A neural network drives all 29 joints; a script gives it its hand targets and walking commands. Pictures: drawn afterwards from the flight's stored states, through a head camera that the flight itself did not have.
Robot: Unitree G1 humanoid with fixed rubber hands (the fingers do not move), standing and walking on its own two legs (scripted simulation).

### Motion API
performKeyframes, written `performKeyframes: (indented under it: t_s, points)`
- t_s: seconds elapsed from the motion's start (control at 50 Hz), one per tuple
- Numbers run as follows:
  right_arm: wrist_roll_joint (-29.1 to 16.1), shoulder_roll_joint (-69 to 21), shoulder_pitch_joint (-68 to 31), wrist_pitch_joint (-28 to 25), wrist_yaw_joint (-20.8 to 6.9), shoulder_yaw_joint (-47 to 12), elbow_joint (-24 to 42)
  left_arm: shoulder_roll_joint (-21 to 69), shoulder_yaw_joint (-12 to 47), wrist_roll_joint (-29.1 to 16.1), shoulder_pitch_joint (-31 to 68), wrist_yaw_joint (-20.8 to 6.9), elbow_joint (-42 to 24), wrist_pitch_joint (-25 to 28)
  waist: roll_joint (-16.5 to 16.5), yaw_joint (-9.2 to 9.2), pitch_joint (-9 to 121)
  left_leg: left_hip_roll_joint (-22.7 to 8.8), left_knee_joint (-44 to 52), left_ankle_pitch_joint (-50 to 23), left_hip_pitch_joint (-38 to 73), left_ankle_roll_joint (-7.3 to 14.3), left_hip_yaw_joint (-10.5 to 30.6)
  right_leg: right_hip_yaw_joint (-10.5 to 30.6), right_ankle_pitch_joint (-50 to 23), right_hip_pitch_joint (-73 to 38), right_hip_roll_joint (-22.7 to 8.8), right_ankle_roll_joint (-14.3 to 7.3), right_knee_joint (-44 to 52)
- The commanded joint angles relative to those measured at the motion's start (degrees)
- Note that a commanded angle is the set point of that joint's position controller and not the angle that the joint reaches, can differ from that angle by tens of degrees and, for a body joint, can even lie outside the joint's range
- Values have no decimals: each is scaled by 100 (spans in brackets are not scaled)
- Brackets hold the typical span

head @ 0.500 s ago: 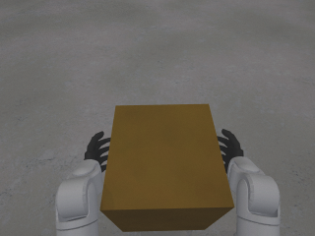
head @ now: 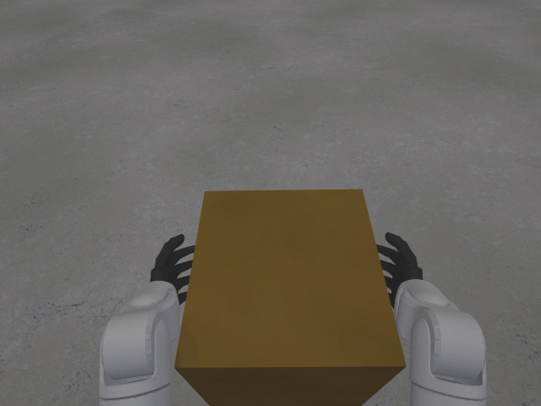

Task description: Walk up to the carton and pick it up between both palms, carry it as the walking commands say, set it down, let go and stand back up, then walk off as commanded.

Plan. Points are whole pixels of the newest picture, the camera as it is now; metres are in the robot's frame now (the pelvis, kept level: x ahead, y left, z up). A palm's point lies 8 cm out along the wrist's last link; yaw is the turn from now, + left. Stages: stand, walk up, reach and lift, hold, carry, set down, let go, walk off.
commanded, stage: carry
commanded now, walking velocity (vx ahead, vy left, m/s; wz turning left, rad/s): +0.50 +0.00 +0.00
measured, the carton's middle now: (284, 305) +0.26 -0.01 +0.02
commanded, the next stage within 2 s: none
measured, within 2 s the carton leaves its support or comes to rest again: neither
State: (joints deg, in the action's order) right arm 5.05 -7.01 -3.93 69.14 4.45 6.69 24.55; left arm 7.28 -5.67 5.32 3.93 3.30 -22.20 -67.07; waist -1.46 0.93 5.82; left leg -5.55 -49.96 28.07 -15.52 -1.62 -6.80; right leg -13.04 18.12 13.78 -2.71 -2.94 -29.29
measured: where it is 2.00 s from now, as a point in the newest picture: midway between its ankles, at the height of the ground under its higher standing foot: (275, 223)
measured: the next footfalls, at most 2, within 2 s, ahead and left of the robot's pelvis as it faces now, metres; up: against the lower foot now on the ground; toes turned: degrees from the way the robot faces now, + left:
left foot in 0.36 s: +0.33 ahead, +0.13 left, +0.00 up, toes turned +10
right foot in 0.84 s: +0.58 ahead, -0.11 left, +0.00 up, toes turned -11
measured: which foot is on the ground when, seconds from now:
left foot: up 0.00-0.34, down 0.36-0.84, up 0.86-1.00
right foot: down 0.00-0.38, up 0.40-0.82, down 0.84-1.00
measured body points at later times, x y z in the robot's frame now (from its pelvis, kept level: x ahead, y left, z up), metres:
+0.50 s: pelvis +0.24 +0.05 +0.00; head +0.25 +0.05 +0.45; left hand +0.51 +0.19 +0.06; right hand +0.49 -0.13 +0.06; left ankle +0.29 +0.12 -0.73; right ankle +0.11 -0.09 -0.63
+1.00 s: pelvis +0.52 -0.03 +0.01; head +0.52 -0.04 +0.46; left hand +0.78 +0.14 +0.08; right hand +0.78 -0.18 +0.07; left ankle +0.43 +0.10 -0.65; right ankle +0.54 -0.10 -0.73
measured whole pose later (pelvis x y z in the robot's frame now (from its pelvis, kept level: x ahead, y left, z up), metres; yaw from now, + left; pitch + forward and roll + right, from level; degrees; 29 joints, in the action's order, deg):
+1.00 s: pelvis +0.52 -0.03 +0.01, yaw +1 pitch +3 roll +1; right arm 6.2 -7.3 -3.9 68.2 3.7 6.6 22.3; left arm 7.3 -6.2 5.6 3.9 3.3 -20.6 -66.8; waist -1.4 -0.2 3.9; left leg -4.9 -61.4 20.3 -24.1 -0.5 -6.3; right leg -12.5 9.7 15.6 -2.2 -3.6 -21.6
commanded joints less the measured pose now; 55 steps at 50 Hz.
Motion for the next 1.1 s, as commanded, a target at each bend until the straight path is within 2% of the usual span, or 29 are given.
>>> performKeyframes:
  t_s: [0.0,0.04,0.08,0.16,0.24,0.3,0.32,0.34,0.36,0.38,0.4,0.44,0.46,0.5,0.54,0.6,0.66,0.74,0.8,0.82,0.84,0.86,0.88,0.9,0.92,0.94,0.98,1.04,1.08]
  points:
    - [-2195,-4702,-2397,0,-1546,-4241,-7,4808,4043,-2132,2433,-1299,-342,-103,450,-219,548,-207,-1452,55,-2678,158,306,2921,-2055,-2366,-2176,-1011,1756]
    - [-2116,-4944,-2392,-130,-1492,-4272,58,4984,4140,-2269,2497,-1389,-521,-20,415,-218,548,-254,-830,-838,-2439,45,242,2054,-1895,-2188,-1828,-611,2039]
    - [-2039,-4942,-2328,-195,-1393,-4313,230,4971,4173,-2401,2407,-1440,-626,12,662,-217,515,-104,-380,-1428,-2246,-49,1,1495,-2110,-2079,-1585,-473,2151]
    - [-1876,-4736,-1994,-154,-1256,-4323,359,4688,4097,-2442,2099,-1488,-677,-54,994,-199,369,73,677,-1960,-2034,-68,-342,795,-2918,-2018,-1310,-346,2066]
    - [-2012,-4636,-2110,-83,-1278,-4429,530,4510,4060,-2408,2060,-1482,-680,-107,1265,-152,232,209,1597,-1995,-1533,106,-611,390,-3636,-1935,-1249,-163,1753]
    - [-2153,-4603,-2202,-38,-1340,-4453,507,4408,4020,-2286,2091,-1432,-668,-125,1203,-43,504,545,2268,-2011,-645,280,-951,16,-5042,-1978,-1154,44,623]
    - [-2189,-4600,-2172,-31,-1361,-4450,457,4361,3979,-2229,2133,-1413,-642,-131,942,71,868,747,2588,-2111,308,334,-1107,-158,-4787,-1667,-924,164,-328]
    - [-2214,-4610,-2192,-25,-1383,-4466,462,4300,3924,-2173,2161,-1402,-585,-137,585,195,1316,452,2557,-1866,1636,412,-592,-46,-3632,-677,-760,281,-1384]
    - [-2174,-4526,-2074,-22,-1393,-4408,362,4328,3977,-2170,2231,-1395,-619,-174,-691,177,1610,-1010,3110,-942,2495,792,2019,87,-1859,761,-235,460,-2980]
    - [-2311,-4710,-2040,-34,-1446,-4382,175,4355,3963,-2062,2162,-1347,-619,-195,-1478,40,1696,-1813,3707,-1629,3122,1323,3695,871,549,2117,243,458,-4196]
    - [-2484,-4831,-2170,-80,-1486,-4478,281,4479,4005,-2031,2040,-1344,-477,-157,-949,2,1620,-1887,3558,-1862,2860,1428,3383,1425,613,2424,-124,249,-4748]
    - [-2364,-5000,-2505,-186,-1502,-4476,270,4805,4088,-2147,2355,-1397,-387,-39,-140,27,1318,-1614,3421,-2229,2038,1224,2265,1440,257,2557,-504,180,-4624]
    - [-2354,-5080,-2521,-235,-1514,-4459,265,4928,4127,-2163,2355,-1396,-412,15,-127,-3,1235,-1491,3564,-1987,1676,1069,1809,1416,94,2370,-637,211,-4179]
    - [-2342,-5051,-2399,-283,-1536,-4394,278,4987,4205,-2163,2323,-1356,-541,90,-503,-8,1053,-1285,3900,-1655,1180,902,1138,1099,-99,2030,-563,283,-3407]
    - [-2312,-4948,-2239,-276,-1549,-4347,274,4952,4247,-2143,2284,-1307,-601,99,-663,21,907,-1214,4155,-1788,1180,901,801,881,-319,2074,-530,354,-2740]
    - [-2204,-4811,-2052,-229,-1561,-4278,234,4887,4230,-2111,2170,-1291,-563,37,-651,49,748,-1041,4187,-2293,1429,793,318,649,-842,2026,-479,424,-1701]
    - [-2148,-4694,-2050,-187,-1566,-4257,218,4791,4195,-2092,2199,-1305,-539,-38,-708,78,555,-907,4083,-2474,1505,735,21,444,-1088,1783,-361,457,-938]
    - [-2130,-4539,-2154,-92,-1544,-4282,237,4619,4110,-2119,2357,-1335,-452,-150,-722,126,299,-947,3781,-2699,1549,659,-58,347,-1150,1381,-241,419,-330]
    - [-2106,-4415,-2251,5,-1533,-4271,225,4504,3952,-2086,2263,-1365,-265,-227,-543,21,469,-775,2673,-3424,1363,421,-320,29,-897,300,23,300,299]
    - [-2069,-4378,-2241,40,-1530,-4244,195,4497,3884,-2046,2182,-1369,-174,-243,-268,-61,719,-585,1664,-3695,793,242,-530,259,-710,-684,-61,180,458]
    - [-2086,-4305,-2380,97,-1538,-4278,213,4315,3823,-1940,2190,-1342,-120,-231,822,-167,953,-156,199,-2954,-328,-40,-739,1846,-3,-1536,-990,-100,1162]
    - [-2160,-4358,-2604,115,-1537,-4409,386,4352,3741,-1889,1997,-1344,94,-201,2370,-175,1288,467,-1275,-381,-1817,-67,-423,3951,-378,-2598,-2064,-775,1895]
    - [-2135,-4472,-2633,76,-1540,-4363,246,4678,3772,-1983,2045,-1355,116,-170,1809,-172,1230,165,-1842,-194,-2222,109,274,3868,-857,-2507,-2186,-849,1946]
    - [-2199,-4658,-2721,0,-1555,-4341,225,4919,3872,-2070,2296,-1364,-75,-107,1206,-168,1187,-23,-2010,-357,-2217,180,409,3318,-1438,-2269,-2039,-862,1780]
    - [-2208,-4828,-2665,-64,-1561,-4307,174,5083,3935,-2115,2404,-1368,-195,-52,642,-166,1192,-167,-1816,-552,-2247,219,451,2854,-1684,-2186,-1922,-742,1693]
    - [-2194,-4935,-2539,-119,-1554,-4327,129,5161,3955,-2088,2325,-1376,-245,-13,395,-175,1148,-256,-1455,-714,-2150,192,458,2466,-1865,-1994,-1806,-600,1764]
    - [-2176,-5043,-2438,-219,-1502,-4393,281,5206,4021,-2179,2267,-1392,-394,63,582,-217,1209,-197,-960,-1101,-1979,96,254,1888,-1880,-1956,-1569,-502,1914]
    - [-2033,-4950,-2147,-261,-1390,-4407,321,5031,4109,-2298,2138,-1427,-529,82,759,-225,1011,-171,-403,-1593,-2138,-51,25,1555,-1705,-1966,-1516,-567,2231]
    - [-1941,-4856,-1996,-240,-1345,-4383,346,4896,4118,-2357,2088,-1446,-602,50,789,-209,802,-163,-27,-1933,-2240,-120,-93,1318,-1976,-1963,-1443,-538,2298]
